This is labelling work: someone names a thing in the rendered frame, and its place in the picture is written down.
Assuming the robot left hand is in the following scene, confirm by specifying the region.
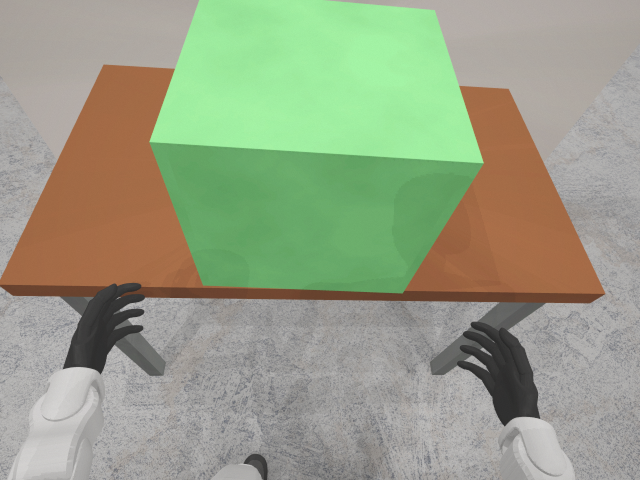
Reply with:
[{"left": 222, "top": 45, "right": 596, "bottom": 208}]
[{"left": 63, "top": 283, "right": 145, "bottom": 375}]

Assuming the robot left foot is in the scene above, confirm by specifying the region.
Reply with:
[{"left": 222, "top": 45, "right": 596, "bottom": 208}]
[{"left": 243, "top": 454, "right": 268, "bottom": 480}]

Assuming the robot left forearm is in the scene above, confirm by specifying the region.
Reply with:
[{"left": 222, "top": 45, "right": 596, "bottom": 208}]
[{"left": 6, "top": 367, "right": 105, "bottom": 480}]

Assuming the table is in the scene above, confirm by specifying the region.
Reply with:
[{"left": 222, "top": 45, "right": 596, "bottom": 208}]
[{"left": 0, "top": 65, "right": 605, "bottom": 376}]

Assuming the carton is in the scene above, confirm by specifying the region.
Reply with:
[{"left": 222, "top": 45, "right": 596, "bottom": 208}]
[{"left": 149, "top": 0, "right": 484, "bottom": 293}]

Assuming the robot right hand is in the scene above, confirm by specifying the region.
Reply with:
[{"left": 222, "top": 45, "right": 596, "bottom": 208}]
[{"left": 457, "top": 322, "right": 540, "bottom": 426}]

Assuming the robot right forearm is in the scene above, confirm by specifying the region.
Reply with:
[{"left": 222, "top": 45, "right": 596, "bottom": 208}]
[{"left": 498, "top": 417, "right": 575, "bottom": 480}]

